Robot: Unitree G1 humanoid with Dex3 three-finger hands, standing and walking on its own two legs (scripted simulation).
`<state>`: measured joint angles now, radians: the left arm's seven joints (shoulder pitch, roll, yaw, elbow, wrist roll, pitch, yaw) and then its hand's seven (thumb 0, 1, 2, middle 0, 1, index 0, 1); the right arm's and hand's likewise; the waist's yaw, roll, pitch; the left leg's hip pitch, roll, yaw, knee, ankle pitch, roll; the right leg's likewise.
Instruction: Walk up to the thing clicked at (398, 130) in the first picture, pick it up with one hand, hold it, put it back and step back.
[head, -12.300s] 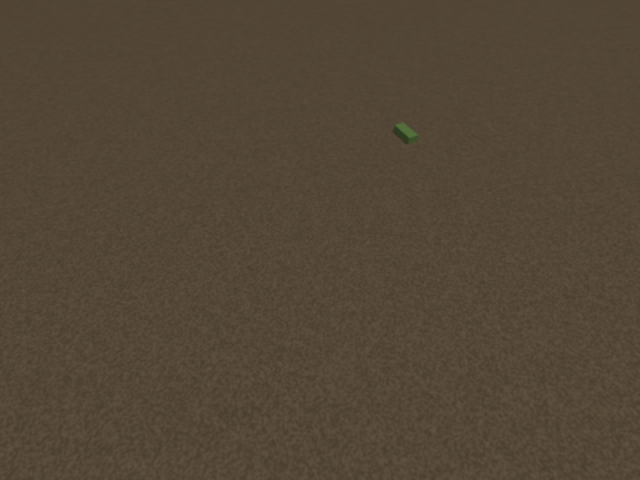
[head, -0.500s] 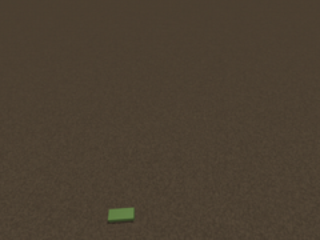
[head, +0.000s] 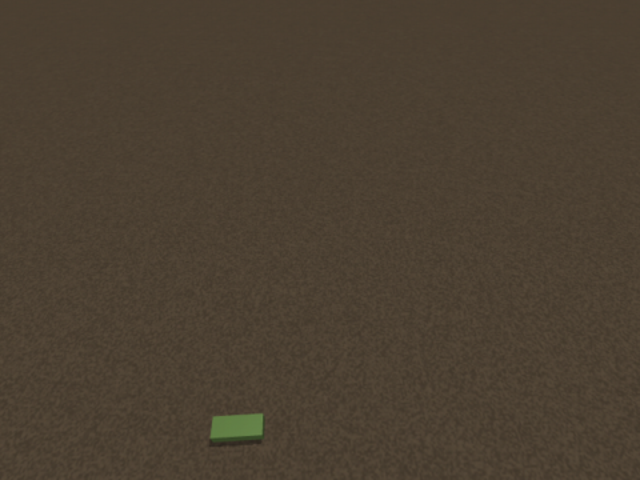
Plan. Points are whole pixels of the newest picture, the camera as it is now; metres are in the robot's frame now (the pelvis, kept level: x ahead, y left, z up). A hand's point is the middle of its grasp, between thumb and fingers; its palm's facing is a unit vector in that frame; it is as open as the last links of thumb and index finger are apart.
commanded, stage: stand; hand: left
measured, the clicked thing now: (238, 427) +0.43 +0.27 -0.76
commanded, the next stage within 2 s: walk up in 0.46 s
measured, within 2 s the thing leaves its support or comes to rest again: neither
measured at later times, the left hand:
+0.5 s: hand out of the picture +0.07 +0.25 -0.16, palm faces -0.02 -0.94 -0.35, open 7.4 cm
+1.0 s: hand out of the picture +0.03 +0.30 -0.18, palm faces -0.05 -0.93 -0.36, open 7.4 cm
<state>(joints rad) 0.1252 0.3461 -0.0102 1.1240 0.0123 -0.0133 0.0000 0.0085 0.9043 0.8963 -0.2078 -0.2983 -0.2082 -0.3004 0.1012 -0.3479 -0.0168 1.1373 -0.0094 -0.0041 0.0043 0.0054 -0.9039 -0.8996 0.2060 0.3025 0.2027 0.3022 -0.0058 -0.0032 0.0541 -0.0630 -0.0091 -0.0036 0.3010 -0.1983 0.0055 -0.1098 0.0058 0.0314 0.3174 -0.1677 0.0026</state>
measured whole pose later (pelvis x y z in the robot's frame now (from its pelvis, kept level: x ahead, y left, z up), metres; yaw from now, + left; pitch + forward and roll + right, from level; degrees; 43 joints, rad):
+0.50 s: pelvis +0.00 -0.01 +0.00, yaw +0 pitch -2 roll +0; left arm 0.11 0.35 0.01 1.10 0.01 -0.01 0.00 0.01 0.90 0.90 -0.21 -0.30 -0.21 -0.30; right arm 0.11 -0.35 -0.01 1.12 0.00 0.00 0.00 0.01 -0.90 -0.90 0.21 0.30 0.20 0.30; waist -0.01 0.00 0.07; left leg -0.09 0.00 -0.01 0.33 -0.21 0.00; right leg -0.13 0.02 0.02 0.34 -0.18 -0.01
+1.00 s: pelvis -0.11 +0.04 -0.02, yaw -1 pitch -2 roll -1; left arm 0.06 0.40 0.07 0.87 0.02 0.08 0.02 0.01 0.91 0.90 -0.21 -0.30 -0.21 -0.30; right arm 0.17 -0.35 -0.05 0.92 -0.03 0.04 -0.03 0.01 -0.90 -0.90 0.21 0.30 0.21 0.30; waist -0.02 -0.05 0.21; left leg -0.28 0.00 -0.01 0.62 -0.30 0.03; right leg -0.45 0.12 0.15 1.18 -0.54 0.01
